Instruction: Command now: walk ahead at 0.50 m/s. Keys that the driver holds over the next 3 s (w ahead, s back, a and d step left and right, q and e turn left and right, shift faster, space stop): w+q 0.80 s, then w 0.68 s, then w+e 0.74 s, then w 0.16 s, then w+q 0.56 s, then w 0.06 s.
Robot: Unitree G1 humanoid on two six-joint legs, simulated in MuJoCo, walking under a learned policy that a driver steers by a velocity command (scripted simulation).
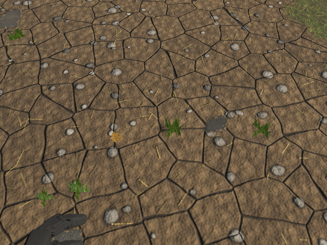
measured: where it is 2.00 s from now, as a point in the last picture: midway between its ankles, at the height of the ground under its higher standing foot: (81, 132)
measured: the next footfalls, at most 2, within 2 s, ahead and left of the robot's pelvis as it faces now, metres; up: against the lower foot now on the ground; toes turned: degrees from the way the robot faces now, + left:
left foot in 0.54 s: +0.43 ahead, +0.15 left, +0.00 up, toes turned +18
right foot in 1.04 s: +0.78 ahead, +0.07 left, +0.00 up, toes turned +29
